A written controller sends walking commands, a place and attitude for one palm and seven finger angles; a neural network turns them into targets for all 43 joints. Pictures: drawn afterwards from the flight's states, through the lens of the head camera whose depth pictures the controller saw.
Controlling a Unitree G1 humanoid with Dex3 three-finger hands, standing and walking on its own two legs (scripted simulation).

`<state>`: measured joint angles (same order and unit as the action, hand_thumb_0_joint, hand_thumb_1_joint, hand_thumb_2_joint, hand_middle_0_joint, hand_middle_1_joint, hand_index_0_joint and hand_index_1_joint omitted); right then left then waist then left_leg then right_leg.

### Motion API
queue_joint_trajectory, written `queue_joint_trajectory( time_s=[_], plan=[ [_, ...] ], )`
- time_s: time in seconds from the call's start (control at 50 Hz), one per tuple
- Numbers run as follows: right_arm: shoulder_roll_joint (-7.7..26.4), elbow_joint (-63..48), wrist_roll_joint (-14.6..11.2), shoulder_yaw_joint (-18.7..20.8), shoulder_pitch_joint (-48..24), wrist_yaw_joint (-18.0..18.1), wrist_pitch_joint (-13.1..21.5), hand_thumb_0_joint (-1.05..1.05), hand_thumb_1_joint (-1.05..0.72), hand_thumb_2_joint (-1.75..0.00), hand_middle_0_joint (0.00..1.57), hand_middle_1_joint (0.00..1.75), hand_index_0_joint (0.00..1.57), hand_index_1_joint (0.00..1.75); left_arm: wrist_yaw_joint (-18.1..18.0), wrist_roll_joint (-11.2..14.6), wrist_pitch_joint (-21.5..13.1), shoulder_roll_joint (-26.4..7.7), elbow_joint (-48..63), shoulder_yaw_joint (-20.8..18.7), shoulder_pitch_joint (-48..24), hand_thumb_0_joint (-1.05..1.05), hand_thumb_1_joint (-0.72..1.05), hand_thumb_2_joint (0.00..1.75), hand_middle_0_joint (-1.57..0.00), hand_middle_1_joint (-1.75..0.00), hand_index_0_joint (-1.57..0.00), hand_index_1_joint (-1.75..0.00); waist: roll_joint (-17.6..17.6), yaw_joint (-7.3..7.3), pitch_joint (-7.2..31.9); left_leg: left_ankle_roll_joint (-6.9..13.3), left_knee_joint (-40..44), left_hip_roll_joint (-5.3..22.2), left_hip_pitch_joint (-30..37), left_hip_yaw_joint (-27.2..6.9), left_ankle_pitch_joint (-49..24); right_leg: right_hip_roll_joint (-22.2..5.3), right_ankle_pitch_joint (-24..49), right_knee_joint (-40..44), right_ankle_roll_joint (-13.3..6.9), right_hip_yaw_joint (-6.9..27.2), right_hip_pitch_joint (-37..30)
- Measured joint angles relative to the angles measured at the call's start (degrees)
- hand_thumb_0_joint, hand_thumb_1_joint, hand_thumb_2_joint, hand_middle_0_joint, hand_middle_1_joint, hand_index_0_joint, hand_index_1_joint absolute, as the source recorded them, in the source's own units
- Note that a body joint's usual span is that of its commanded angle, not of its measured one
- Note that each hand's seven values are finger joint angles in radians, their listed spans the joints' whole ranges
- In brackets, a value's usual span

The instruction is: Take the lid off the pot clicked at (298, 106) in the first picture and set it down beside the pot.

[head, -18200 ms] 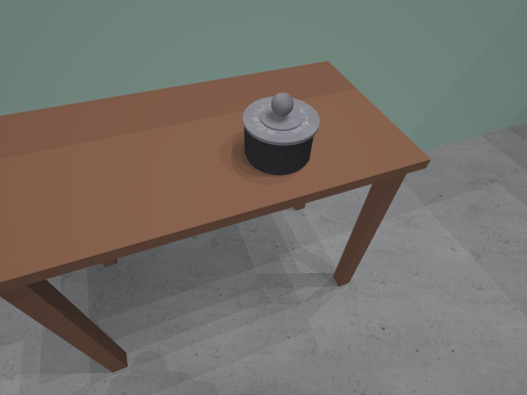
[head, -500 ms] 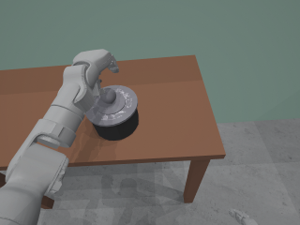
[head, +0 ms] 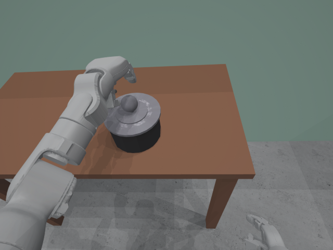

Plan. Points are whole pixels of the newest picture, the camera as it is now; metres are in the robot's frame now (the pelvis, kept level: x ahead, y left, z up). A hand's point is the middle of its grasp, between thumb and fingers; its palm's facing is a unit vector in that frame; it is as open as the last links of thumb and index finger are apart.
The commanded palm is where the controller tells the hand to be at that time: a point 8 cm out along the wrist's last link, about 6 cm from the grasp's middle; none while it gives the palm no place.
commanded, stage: lower the open fingers around the knob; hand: left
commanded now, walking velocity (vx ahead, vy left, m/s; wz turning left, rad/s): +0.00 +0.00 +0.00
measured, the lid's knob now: (129, 103) +0.48 +0.13 +0.08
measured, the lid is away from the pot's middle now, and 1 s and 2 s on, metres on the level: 0.00 0.00 0.00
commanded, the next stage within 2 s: close the fingers and squeeze the knob in 0.96 s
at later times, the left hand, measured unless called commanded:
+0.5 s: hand (124, 99) +0.45 +0.13 +0.13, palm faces -0.30 -0.07 -0.95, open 10.3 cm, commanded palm +0.43 +0.14 +0.19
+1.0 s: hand (121, 104) +0.45 +0.14 +0.10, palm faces -0.32 -0.09 -0.94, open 10.3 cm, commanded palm +0.44 +0.15 +0.17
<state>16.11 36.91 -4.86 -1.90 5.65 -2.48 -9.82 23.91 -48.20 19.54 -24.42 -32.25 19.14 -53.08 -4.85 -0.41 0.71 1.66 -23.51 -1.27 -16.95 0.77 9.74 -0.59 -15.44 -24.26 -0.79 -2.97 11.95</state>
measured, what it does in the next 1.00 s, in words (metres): stands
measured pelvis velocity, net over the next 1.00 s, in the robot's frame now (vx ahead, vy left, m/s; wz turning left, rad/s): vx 0.01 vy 0.00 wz -0.02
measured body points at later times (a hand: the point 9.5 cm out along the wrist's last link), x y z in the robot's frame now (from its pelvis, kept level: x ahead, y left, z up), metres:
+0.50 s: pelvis +0.00 +0.01 +0.00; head +0.03 -0.03 +0.45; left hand +0.46 +0.13 +0.18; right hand +0.11 -0.25 -0.14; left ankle +0.02 +0.11 -0.74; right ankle -0.03 -0.11 -0.74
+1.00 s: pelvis +0.01 +0.00 +0.00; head +0.05 -0.03 +0.45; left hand +0.47 +0.15 +0.16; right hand +0.14 -0.25 -0.13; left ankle +0.02 +0.11 -0.74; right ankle -0.03 -0.11 -0.74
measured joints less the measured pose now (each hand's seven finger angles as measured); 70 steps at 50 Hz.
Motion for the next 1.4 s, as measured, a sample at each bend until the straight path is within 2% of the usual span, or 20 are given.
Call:
queue_joint_trajectory(
  time_s=[0.1,0.18,0.28,0.42,0.58,0.9,1.08,1.14,1.26,1.4],
  plan=[
    [0.16,0.44,-0.07,0.03,1.08,-0.06,-0.19,0.00,-0.91,-0.90,0.20,0.30,0.20,0.30,0.94,0.04,0.68,0.41,-2.73,0.53,-0.88,0.00,-0.31,1.43,-0.83,-0.09,-0.83,-0.08,-0.01,-0.54,-0.05,0.10,-0.05,-0.14,-0.28,-0.14,-0.12,-0.12,0.09,0.01,0.10,-0.14,0.19],
    [0.23,0.97,0.18,0.23,2.17,0.45,0.12,0.01,-0.91,-0.90,0.20,0.30,0.20,0.30,1.11,0.11,-0.77,0.77,-3.83,0.55,-1.19,0.00,-0.31,1.43,-0.83,-0.09,-0.83,-0.08,0.06,-1.00,-0.47,0.25,-0.05,-0.16,-0.41,-0.07,-0.17,-0.14,0.28,0.21,0.22,-0.06,0.26],
    [0.25,1.44,0.35,0.68,3.92,0.51,0.35,0.01,-0.91,-0.90,0.20,0.30,0.20,0.30,-0.46,-0.27,-2.49,1.00,-5.53,-0.39,-1.34,0.00,-0.31,1.43,-0.83,-0.09,-0.83,-0.08,0.41,-1.57,-0.41,0.35,0.10,-0.09,-0.75,0.48,-0.15,-0.12,0.43,0.25,0.32,0.52,0.85],
    [0.60,2.03,0.37,1.23,5.53,-0.09,-0.03,0.01,-0.91,-0.90,0.20,0.30,0.20,0.30,-3.01,-0.55,-2.43,1.73,-4.91,-1.12,1.07,0.00,-0.31,1.43,-0.83,-0.09,-0.83,-0.08,0.26,-2.01,0.03,0.49,-0.05,0.02,-0.80,1.25,0.34,-0.06,0.30,0.20,0.49,1.32,1.12],
    [0.26,2.19,0.28,1.05,4.81,0.19,0.01,0.01,-0.91,-0.90,0.20,0.30,0.20,0.30,-4.49,-0.60,-1.43,2.37,-7.01,-0.98,2.10,0.00,-0.31,1.43,-0.83,-0.09,-0.83,-0.08,0.34,-2.17,0.37,0.43,-0.46,0.17,-1.08,1.35,0.73,0.08,0.01,-0.08,0.43,1.46,1.40],
    [0.03,1.49,0.29,0.99,3.08,1.07,-0.31,0.00,-0.91,-0.90,0.20,0.30,0.20,0.30,-5.56,-0.50,-3.60,2.22,-7.82,-0.99,3.56,0.00,-0.31,1.43,-0.83,-0.09,-0.83,-0.08,0.96,-1.80,0.62,0.10,-1.58,0.46,-1.94,0.65,1.55,0.43,-0.53,-0.26,0.11,0.83,1.63],
    [0.18,1.58,0.13,0.98,3.39,0.67,-0.89,0.00,-0.91,-0.90,0.20,0.30,0.20,0.30,-5.76,-0.17,-3.16,1.23,-5.89,-2.10,5.32,0.00,-0.31,1.43,-0.83,-0.08,-0.83,-0.08,0.78,-1.84,1.07,0.08,-1.80,0.59,-1.89,0.82,1.93,0.56,-0.62,-0.10,0.17,1.04,1.48],
    [0.18,1.52,0.09,0.91,3.28,0.75,-1.14,0.00,-0.91,-0.90,0.20,0.30,0.20,0.30,-5.22,-0.14,-2.75,0.92,-5.37,-1.79,5.87,0.00,-0.28,1.37,-0.79,-0.15,-0.79,-0.15,0.72,-1.90,0.93,0.12,-1.91,0.58,-1.81,0.77,1.98,0.55,-0.63,-0.10,0.19,1.00,1.33],
    [0.07,1.49,0.07,0.97,3.15,0.91,-1.01,0.00,-0.91,-0.90,0.20,0.30,0.20,0.30,-4.99,-0.03,-2.80,0.70,-4.63,-1.19,5.58,0.00,-0.19,1.22,-0.68,-0.40,-0.68,-0.40,0.80,-1.70,0.66,0.19,-2.05,0.45,-1.99,0.57,1.79,0.45,-0.53,-0.25,0.23,0.80,1.44],
    [-0.09,1.71,0.04,0.71,2.87,0.80,-1.11,0.00,-0.91,-0.90,0.20,0.30,0.20,0.30,-5.55,-0.14,-2.64,1.29,-5.24,-0.83,5.04,0.00,-0.10,1.13,-0.62,-0.63,-0.60,-0.62,0.81,-1.68,0.81,0.28,-2.14,0.34,-2.27,0.57,1.55,0.33,-0.41,-0.55,0.33,0.80,1.80]
  ],
)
